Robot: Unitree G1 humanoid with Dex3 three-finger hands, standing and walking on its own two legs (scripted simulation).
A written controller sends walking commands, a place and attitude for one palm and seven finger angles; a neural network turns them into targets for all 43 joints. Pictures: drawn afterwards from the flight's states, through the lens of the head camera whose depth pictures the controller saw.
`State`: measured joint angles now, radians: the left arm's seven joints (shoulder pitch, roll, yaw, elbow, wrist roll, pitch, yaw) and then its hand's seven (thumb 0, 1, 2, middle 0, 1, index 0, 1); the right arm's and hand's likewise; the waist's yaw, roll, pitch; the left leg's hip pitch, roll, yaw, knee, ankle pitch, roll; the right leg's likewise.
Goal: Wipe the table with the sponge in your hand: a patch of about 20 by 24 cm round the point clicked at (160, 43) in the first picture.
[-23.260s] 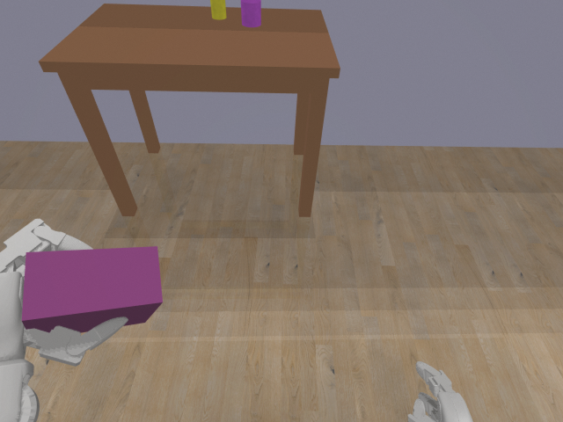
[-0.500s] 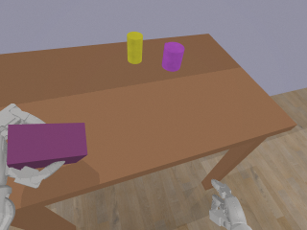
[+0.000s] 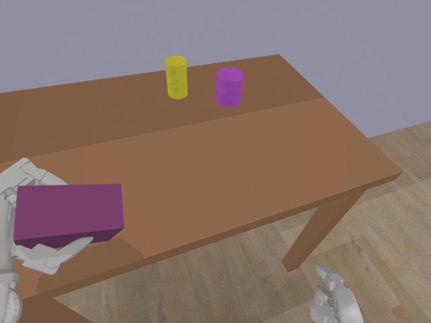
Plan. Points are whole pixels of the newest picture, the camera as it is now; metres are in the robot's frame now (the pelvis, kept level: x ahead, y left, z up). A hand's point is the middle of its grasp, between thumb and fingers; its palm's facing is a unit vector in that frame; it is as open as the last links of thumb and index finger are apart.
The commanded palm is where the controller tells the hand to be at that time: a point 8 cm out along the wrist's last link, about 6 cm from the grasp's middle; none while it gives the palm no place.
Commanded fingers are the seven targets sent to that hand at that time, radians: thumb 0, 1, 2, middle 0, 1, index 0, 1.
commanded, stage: shuffle to correct the standing spot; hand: left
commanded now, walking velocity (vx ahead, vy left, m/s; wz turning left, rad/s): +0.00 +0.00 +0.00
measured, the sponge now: (85, 216) +0.23 +0.21 +0.14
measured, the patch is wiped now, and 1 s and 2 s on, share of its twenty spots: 0.00 0.00 0.00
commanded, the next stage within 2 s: come to a stop and stand still in 0.72 s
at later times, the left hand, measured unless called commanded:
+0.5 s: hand (93, 207) +0.23 +0.19 +0.16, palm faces +0.34 -0.88 -0.34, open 9.9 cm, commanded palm +0.18 +0.24 +0.17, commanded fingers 0.00 0.10 1.30 -1.20 -1.60 -1.20 -1.60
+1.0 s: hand (117, 210) +0.23 +0.16 +0.15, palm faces +0.32 -0.87 -0.37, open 9.9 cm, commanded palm +0.18 +0.21 +0.17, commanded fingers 0.00 0.10 1.30 -1.20 -1.60 -1.20 -1.60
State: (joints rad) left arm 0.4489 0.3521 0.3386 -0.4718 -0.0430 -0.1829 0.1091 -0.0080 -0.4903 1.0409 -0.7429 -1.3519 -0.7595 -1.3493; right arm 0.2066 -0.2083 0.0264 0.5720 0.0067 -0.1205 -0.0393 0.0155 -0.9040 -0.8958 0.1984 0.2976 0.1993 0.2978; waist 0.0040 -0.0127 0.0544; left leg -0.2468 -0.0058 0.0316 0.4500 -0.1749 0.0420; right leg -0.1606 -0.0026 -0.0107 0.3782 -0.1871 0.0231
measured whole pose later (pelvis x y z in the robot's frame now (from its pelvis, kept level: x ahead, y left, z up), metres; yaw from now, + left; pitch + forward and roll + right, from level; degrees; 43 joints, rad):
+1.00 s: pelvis +0.02 -0.07 -0.01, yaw +0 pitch -2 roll -2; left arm 0.50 0.36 0.33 -0.50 -0.11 -0.11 0.10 -0.01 -0.49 1.04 -0.74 -1.35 -0.76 -1.35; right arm 0.20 -0.23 0.01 0.57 0.03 -0.05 -0.04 0.02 -0.91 -0.90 0.20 0.30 0.20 0.30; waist -0.02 0.04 0.05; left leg -0.26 0.09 -0.02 0.53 -0.24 -0.04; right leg -0.16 0.10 -0.05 0.43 -0.25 -0.08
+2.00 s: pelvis +0.00 +0.02 +0.00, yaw -1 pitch -1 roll -2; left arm 0.42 0.35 0.35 -0.49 -0.03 -0.18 0.11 -0.01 -0.49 1.04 -0.74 -1.35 -0.76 -1.35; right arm 0.20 -0.18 0.05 0.57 -0.01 -0.12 -0.02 0.01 -0.90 -0.90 0.20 0.30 0.20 0.30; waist 0.02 -0.03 0.06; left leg -0.26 -0.04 0.02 0.47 -0.19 0.06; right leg -0.17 -0.02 0.00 0.39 -0.19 0.04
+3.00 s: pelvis +0.01 +0.00 +0.00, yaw -1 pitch +0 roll -1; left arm 0.42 0.40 0.33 -0.42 -0.03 -0.27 0.07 -0.01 -0.49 1.05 -0.74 -1.35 -0.76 -1.35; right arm 0.24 -0.19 0.02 0.59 0.01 -0.17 -0.03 0.02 -0.90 -0.90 0.20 0.30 0.20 0.30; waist 0.03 -0.06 0.05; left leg -0.27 -0.03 0.02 0.46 -0.19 0.05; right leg -0.20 -0.01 0.01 0.42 -0.22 0.03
